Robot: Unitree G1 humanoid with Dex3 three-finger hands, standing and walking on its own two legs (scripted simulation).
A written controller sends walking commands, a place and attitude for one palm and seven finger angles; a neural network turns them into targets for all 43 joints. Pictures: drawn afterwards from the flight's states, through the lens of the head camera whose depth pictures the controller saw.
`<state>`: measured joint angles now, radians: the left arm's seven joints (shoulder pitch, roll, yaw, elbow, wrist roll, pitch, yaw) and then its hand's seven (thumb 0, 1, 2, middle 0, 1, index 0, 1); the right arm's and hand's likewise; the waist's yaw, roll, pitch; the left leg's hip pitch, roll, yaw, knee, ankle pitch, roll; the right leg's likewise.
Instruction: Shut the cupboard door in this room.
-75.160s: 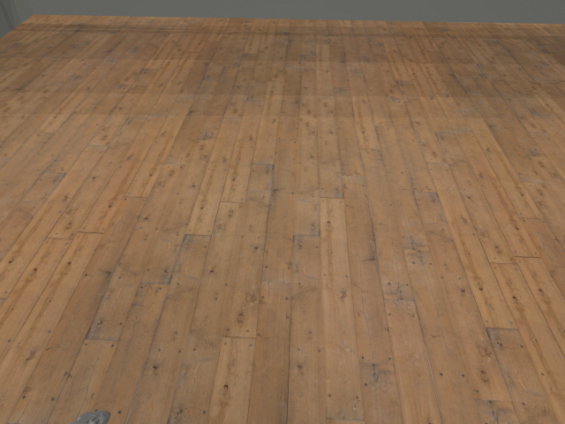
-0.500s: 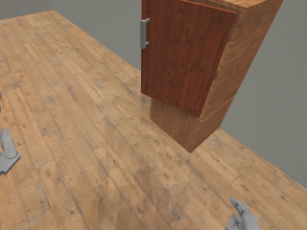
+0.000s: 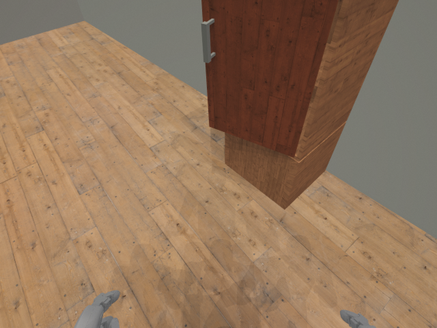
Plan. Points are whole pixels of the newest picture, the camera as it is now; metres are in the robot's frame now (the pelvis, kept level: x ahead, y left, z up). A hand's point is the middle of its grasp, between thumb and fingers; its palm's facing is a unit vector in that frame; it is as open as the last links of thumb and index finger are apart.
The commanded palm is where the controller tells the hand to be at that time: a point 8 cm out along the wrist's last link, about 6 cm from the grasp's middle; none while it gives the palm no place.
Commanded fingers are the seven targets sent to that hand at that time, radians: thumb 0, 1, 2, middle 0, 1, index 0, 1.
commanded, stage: let the arm hang, fingers relaxed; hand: left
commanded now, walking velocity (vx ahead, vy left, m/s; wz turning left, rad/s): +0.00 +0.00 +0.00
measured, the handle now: (209, 40) +0.99 +0.05 +0.08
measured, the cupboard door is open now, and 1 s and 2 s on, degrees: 17 17 17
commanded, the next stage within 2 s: look to check the result in 0.88 s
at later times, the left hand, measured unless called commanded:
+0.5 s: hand out of the picture -0.04 +0.19 -0.16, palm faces +0.01 -0.98 -0.21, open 7.4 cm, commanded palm none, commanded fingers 0.00 0.90 0.90 -0.20 -0.30 -0.20 -0.30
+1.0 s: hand out of the picture -0.01 +0.19 -0.16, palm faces +0.00 -0.98 -0.19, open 7.4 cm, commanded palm none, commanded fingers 0.00 0.90 0.90 -0.20 -0.30 -0.20 -0.30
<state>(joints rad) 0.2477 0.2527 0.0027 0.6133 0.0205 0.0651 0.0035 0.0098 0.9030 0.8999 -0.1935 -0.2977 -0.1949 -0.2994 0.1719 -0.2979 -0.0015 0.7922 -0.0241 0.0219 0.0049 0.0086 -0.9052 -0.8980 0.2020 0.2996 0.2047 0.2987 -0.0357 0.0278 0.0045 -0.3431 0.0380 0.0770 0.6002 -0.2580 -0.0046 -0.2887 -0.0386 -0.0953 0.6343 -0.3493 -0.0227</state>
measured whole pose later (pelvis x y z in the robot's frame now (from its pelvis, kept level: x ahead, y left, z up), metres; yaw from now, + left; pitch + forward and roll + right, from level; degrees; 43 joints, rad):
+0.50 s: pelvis +0.00 +0.01 +0.02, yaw -1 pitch -2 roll +0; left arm 0.35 0.16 0.00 1.16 0.01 0.02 0.03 0.01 0.91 0.90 -0.19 -0.30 -0.20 -0.30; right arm 0.33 -0.11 0.00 1.12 -0.01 0.02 -0.02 0.00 -0.91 -0.90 0.20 0.30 0.20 0.30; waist -0.01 0.02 0.03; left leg -0.22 0.04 0.10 0.42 -0.17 0.01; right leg -0.16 -0.02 -0.08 0.42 -0.23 0.00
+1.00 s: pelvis +0.00 +0.01 +0.02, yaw -2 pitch -2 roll +0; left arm 0.31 0.15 0.01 1.14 0.02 0.00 0.03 0.01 0.91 0.90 -0.20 -0.30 -0.20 -0.30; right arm 0.32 -0.14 -0.01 1.12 -0.01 0.01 -0.03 0.00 -0.91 -0.90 0.20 0.30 0.20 0.30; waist -0.01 0.00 0.03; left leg -0.21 0.04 0.11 0.40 -0.17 0.01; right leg -0.16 -0.02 -0.07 0.42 -0.23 0.00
